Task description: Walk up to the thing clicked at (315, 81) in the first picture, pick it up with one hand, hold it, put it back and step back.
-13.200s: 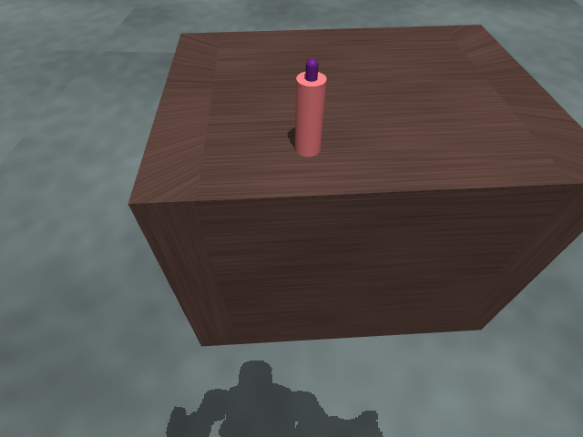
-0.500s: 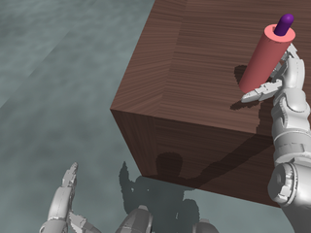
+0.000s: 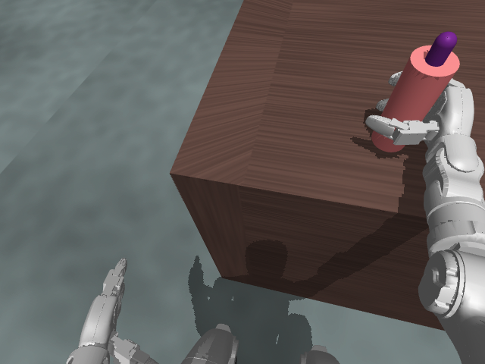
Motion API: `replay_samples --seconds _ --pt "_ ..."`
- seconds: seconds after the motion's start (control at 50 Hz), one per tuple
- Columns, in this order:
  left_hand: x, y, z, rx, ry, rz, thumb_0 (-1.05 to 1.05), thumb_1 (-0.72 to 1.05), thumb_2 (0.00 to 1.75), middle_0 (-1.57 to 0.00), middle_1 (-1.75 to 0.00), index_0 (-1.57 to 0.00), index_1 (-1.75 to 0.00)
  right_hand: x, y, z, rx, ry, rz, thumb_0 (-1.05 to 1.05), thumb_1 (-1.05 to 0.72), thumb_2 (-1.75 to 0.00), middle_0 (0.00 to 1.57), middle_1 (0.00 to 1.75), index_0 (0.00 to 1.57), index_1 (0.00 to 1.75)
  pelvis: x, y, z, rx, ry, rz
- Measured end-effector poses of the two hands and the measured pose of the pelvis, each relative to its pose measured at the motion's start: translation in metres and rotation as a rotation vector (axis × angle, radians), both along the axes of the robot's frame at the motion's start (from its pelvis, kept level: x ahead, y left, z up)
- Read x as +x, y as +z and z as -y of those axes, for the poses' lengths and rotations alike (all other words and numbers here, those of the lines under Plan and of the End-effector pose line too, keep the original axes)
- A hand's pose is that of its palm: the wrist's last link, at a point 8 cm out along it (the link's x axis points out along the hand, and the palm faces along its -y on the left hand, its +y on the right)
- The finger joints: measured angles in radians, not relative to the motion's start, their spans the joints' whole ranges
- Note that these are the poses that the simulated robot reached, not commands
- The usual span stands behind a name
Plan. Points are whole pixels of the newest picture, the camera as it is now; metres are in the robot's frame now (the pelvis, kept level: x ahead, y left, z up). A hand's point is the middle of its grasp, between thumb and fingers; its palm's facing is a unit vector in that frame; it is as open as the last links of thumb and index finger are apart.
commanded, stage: settle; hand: right
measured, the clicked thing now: (413, 97) +0.50 -0.16 +0.14
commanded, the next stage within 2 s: lift in 0.92 s
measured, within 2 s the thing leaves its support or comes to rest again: leaves its support in 0.40 s
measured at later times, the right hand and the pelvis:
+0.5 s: hand (408, 100) +0.51 -0.16 +0.13, palm faces +0.06 +1.00 +0.00, open 8.2 cm; pelvis +0.01 +0.00 +0.01, yaw +0 degrees
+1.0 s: hand (420, 79) +0.51 -0.16 +0.16, palm faces +0.04 +1.00 +0.01, open 8.2 cm; pelvis +0.02 +0.00 +0.03, yaw +0 degrees
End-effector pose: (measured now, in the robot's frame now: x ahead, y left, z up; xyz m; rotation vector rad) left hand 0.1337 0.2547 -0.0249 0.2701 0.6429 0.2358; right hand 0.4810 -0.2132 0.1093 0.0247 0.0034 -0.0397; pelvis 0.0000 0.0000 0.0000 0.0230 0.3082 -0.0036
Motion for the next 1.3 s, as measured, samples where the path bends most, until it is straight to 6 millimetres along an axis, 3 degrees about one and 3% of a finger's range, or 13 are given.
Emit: replay_samples --seconds 0.14,0.3,0.48,0.66,0.82,1.06,1.3 --pt "-0.013 -0.008 -0.011 -0.006 0.041 -0.036 -0.01 -0.52 0.04 -0.05 -0.06 -0.06 -0.05 -0.002 0.001 -0.002 -0.012 -0.013 -0.026 0.0 0.18 -0.9 0.89 0.95 0.93 0.96 -0.002 -0.001 0.002 -0.002 0.007 0.003" --pt "0.0 0.006 -0.016 0.023 0.036 0.011 -0.01 -0.54 0.05 -0.06 -0.06 -0.06 -0.06 -0.006 0.002 -0.007 -0.011 0.011 -0.06 0.0 0.21 -1.1 0.82 1.1 0.87 1.11 0.0 0.005 -0.001 -0.005 0.008 0.028" --pt "0.001 -0.005 -0.007 -0.018 0.045 -0.035 -0.01 -0.53 0.05 -0.06 -0.06 -0.06 -0.06 -0.001 0.019 -0.002 -0.022 -0.021 -0.052 0.0 0.22 -1.13 0.81 1.13 0.86 1.14 0.006 0.012 0.0 -0.003 0.002 0.049" --pt "0.013 0.007 -0.018 0.013 0.06 -0.023 -0.01 -0.53 0.06 -0.06 -0.06 -0.06 -0.06 0.008 0.039 0.003 -0.009 -0.005 -0.055 0.0 0.23 -1.14 0.82 1.13 0.86 1.14 0.014 0.02 0.001 -0.007 0.006 0.062" --pt "0.017 0.004 -0.009 -0.022 0.04 -0.029 -0.01 -0.53 0.05 -0.06 -0.06 -0.06 -0.05 0.01 0.044 0.002 -0.012 0.012 -0.057 0.0 0.22 -1.14 0.81 1.14 0.85 1.15 0.018 0.024 0.001 -0.008 0.007 0.068" --pt "0.014 0.009 -0.02 -0.016 0.058 -0.024 -0.01 -0.53 0.05 -0.06 -0.06 -0.05 -0.05 0.006 0.058 0.0 -0.003 0.005 -0.05 0.0 0.22 -1.14 0.79 1.17 0.83 1.18 0.018 0.03 -0.003 -0.015 0.009 0.095" --pt "0.01 0.005 -0.004 -0.076 0.03 -0.016 -0.01 -0.5 0.04 -0.05 -0.06 -0.06 -0.04 -0.014 0.071 -0.004 -0.021 0.005 -0.036 0.0 0.23 -1.16 0.8 1.17 0.84 1.18 0.015 0.035 -0.005 -0.017 0.011 0.128"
